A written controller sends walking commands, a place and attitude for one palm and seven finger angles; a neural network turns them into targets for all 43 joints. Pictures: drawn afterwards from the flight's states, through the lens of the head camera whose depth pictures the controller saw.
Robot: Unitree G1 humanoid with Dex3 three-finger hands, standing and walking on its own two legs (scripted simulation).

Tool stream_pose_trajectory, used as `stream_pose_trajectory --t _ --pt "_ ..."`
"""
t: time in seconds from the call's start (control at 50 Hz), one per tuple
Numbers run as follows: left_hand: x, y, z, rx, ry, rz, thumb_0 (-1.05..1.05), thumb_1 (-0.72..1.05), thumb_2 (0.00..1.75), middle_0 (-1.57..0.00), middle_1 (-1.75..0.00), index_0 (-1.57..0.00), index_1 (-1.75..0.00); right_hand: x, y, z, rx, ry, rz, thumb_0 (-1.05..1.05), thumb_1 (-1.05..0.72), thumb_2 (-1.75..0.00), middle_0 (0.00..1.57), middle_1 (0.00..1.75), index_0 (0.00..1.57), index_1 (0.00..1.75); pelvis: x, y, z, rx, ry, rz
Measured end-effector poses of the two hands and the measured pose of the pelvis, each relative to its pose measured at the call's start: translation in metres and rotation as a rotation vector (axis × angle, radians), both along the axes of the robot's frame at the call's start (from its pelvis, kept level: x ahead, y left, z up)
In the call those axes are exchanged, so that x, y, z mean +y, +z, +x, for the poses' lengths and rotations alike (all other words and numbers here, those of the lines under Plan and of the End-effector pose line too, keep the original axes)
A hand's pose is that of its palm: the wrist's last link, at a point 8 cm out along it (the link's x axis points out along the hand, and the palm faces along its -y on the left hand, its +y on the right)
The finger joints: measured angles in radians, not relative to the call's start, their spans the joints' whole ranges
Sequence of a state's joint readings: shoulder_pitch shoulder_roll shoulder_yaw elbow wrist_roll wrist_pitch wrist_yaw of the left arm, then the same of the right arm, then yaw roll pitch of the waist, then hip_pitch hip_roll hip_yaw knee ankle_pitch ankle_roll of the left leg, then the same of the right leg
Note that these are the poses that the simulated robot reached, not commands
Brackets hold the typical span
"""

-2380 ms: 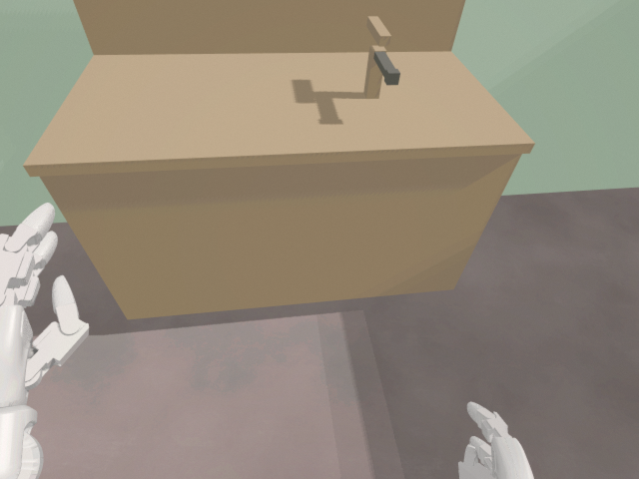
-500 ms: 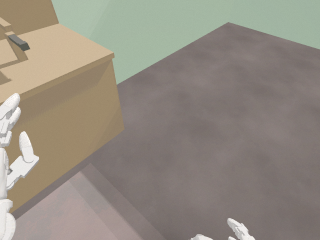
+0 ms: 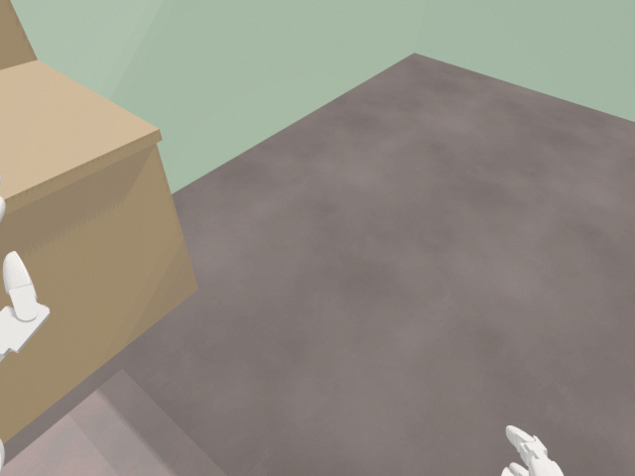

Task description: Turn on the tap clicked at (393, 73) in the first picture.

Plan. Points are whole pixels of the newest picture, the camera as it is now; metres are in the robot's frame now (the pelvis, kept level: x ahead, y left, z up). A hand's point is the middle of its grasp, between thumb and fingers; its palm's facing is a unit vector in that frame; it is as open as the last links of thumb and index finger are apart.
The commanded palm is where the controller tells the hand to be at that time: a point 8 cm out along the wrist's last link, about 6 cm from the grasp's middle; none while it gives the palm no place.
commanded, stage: walk to a spot facing it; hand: left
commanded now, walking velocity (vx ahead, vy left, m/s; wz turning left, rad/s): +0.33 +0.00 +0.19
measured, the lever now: out of the picture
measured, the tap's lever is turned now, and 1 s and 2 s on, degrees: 0 0 0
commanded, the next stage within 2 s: turn to face it in 0.32 s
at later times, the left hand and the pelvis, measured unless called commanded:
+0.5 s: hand (151, 240) +0.31 +0.20 +0.18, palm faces +0.52 -0.70 -0.49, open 7.4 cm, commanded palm +0.24 +0.23 +0.19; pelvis +0.13 -0.07 +0.02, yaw +10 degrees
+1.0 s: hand (164, 232) +0.30 +0.18 +0.20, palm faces +0.64 -0.60 -0.48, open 7.4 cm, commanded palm +0.25 +0.21 +0.19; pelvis +0.20 -0.11 +0.00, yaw +22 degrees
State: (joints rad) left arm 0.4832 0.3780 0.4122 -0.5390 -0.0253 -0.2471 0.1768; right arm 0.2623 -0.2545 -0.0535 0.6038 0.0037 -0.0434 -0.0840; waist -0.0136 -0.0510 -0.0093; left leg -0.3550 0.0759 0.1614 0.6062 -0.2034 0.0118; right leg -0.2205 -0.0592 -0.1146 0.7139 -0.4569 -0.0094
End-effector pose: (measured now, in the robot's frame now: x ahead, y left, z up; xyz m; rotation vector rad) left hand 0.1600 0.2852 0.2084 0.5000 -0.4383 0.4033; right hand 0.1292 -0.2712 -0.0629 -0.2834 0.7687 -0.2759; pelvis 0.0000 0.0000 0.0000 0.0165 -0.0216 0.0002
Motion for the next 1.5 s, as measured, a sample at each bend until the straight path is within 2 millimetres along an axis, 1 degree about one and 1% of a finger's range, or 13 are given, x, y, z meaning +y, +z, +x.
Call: stream_pose_trajectory --t 0.1,0.22,0.36,0.5,0.58,0.68,0.8,0.88,0.98,1.1,1.2,1.36,1.5 --pt "-0.001 -0.018 0.038 0.060 0.043 -0.099 0.01 0.89 0.90 -0.21 -0.30 -0.21 -0.30 0.036 -0.003 0.048 -0.050 0.079 0.097 0.01 -0.91 -0.90 0.19 0.30 0.20 0.30 -0.006 0.004 0.023 -0.003 0.033 -0.005" --pt "-0.043 0.008 0.055 0.089 -0.002 0.005 0.02 0.89 0.90 -0.21 -0.30 -0.21 -0.30 0.065 -0.011 0.091 -0.056 0.186 0.238 0.01 -0.91 -0.90 0.20 0.30 0.21 0.30 -0.028 0.010 0.052 0.013 0.046 -0.011" --pt "-0.061 0.016 0.077 0.128 0.115 0.079 0.01 0.89 0.90 -0.21 -0.30 -0.21 -0.30 0.037 -0.043 0.134 0.070 0.236 0.271 0.01 -0.91 -0.90 0.20 0.30 0.21 0.30 -0.058 0.006 0.094 0.011 0.119 0.009" --pt "-0.058 -0.009 0.100 0.279 0.221 -0.016 0.01 0.89 0.90 -0.21 -0.30 -0.21 -0.30 -0.015 -0.026 0.179 0.141 0.241 0.142 0.01 -0.91 -0.90 0.20 0.30 0.21 0.30 -0.072 0.023 0.130 0.032 0.177 0.056" --pt "-0.065 -0.007 0.116 0.262 0.197 -0.015 0.01 0.89 0.90 -0.21 -0.30 -0.21 -0.30 -0.029 -0.014 0.210 0.129 0.259 0.066 0.01 -0.91 -0.90 0.20 0.30 0.20 0.30 -0.074 0.024 0.146 0.040 0.208 0.063" --pt "-0.061 0.015 0.130 0.142 0.165 0.066 0.01 0.88 0.90 -0.21 -0.30 -0.21 -0.30 -0.019 -0.006 0.253 0.058 0.268 0.031 0.01 -0.91 -0.90 0.19 0.30 0.20 0.30 -0.065 0.012 0.171 0.043 0.230 0.058" --pt "-0.041 0.018 0.144 0.056 0.177 0.128 0.01 0.89 0.90 -0.21 -0.30 -0.21 -0.30 0.024 -0.009 0.288 -0.041 0.300 0.146 0.01 -0.91 -0.90 0.19 0.30 0.20 0.30 -0.065 -0.002 0.190 0.001 0.275 0.024" --pt "-0.043 0.009 0.132 0.130 0.244 0.065 0.01 0.89 0.90 -0.21 -0.30 -0.21 -0.30 0.044 -0.006 0.291 -0.027 0.387 0.218 0.01 -0.91 -0.90 0.20 0.30 0.20 0.30 -0.079 0.005 0.195 0.000 0.316 -0.007" --pt "-0.077 0.005 0.098 0.174 0.326 0.016 0.01 0.89 0.90 -0.21 -0.30 -0.21 -0.30 0.045 -0.014 0.294 -0.010 0.496 0.252 0.01 -0.91 -0.90 0.20 0.30 0.21 0.30 -0.103 0.005 0.202 -0.002 0.368 -0.026" --pt "-0.111 0.002 0.070 0.119 0.479 -0.024 0.01 0.89 0.90 -0.21 -0.30 -0.21 -0.30 0.017 -0.034 0.306 0.042 0.605 0.211 0.01 -0.91 -0.90 0.20 0.30 0.21 0.30 -0.139 -0.001 0.203 -0.035 0.440 -0.002" --pt "-0.118 -0.003 0.064 0.128 0.524 -0.102 0.01 0.89 0.90 -0.21 -0.30 -0.21 -0.30 -0.014 -0.018 0.315 0.041 0.594 0.139 0.01 -0.91 -0.90 0.20 0.30 0.21 0.30 -0.154 0.013 0.199 -0.019 0.475 0.034" --pt "-0.127 -0.001 0.042 0.103 0.477 -0.077 0.01 0.89 0.90 -0.21 -0.30 -0.21 -0.30 -0.044 0.015 0.319 -0.019 0.595 0.017 0.01 -0.91 -0.90 0.20 0.30 0.20 0.30 -0.165 0.018 0.181 0.036 0.541 0.011" --pt "-0.118 0.001 -0.009 0.035 0.537 -0.024 0.01 0.89 0.90 -0.21 -0.30 -0.21 -0.30 -0.025 0.015 0.296 -0.052 0.622 0.022 0.01 -0.91 -0.90 0.19 0.30 0.20 0.30 -0.156 0.009 0.161 0.011 0.567 -0.004"
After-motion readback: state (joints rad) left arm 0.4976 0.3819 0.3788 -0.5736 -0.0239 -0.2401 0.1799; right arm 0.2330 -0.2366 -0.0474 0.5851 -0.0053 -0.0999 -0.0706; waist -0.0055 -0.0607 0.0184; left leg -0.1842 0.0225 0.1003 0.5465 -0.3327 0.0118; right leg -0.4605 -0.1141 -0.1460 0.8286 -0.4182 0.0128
